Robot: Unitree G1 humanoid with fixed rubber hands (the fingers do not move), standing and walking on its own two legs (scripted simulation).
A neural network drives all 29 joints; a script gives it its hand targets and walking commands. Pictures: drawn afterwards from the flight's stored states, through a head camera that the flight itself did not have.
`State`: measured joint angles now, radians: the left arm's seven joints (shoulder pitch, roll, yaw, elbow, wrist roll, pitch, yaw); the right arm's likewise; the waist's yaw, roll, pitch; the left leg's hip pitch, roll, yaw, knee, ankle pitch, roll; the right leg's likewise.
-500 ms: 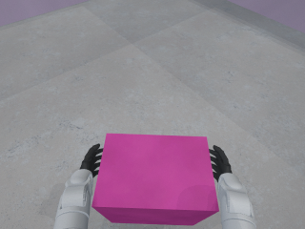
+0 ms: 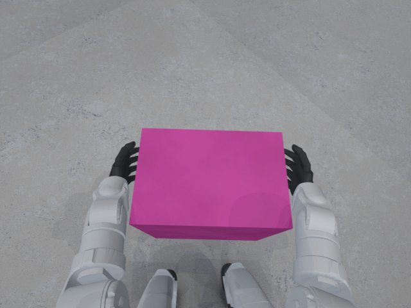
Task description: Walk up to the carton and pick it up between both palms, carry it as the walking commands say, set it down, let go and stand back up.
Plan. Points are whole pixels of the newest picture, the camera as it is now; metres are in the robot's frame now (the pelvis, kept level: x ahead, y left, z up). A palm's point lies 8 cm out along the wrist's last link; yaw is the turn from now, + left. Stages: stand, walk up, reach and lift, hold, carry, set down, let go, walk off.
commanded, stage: set down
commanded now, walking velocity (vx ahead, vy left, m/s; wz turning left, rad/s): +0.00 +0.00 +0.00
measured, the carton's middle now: (208, 193) +0.35 -0.04 -0.13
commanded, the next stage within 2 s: none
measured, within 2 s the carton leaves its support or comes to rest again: neither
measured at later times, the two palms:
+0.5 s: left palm (128, 176) +0.41 +0.15 -0.14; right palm (279, 181) +0.37 -0.21 -0.13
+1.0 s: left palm (139, 186) +0.42 +0.15 -0.25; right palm (270, 188) +0.38 -0.22 -0.22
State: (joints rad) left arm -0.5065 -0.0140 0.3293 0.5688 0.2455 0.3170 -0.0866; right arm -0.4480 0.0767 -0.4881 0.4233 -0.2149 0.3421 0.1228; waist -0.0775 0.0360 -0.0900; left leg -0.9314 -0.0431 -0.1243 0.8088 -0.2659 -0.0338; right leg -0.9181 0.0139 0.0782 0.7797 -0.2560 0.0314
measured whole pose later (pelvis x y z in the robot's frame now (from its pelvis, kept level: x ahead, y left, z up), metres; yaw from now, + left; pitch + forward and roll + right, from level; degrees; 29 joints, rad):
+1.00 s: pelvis -0.03 +0.01 -0.16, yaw -1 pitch +45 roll -3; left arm -0.77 0.08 0.28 0.68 0.14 0.28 0.00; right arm -0.71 -0.02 -0.49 0.57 -0.11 0.27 0.06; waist -0.07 0.05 -0.26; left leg -1.81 -0.11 -0.13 1.48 -0.45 -0.04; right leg -1.79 0.06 0.09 1.44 -0.44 0.09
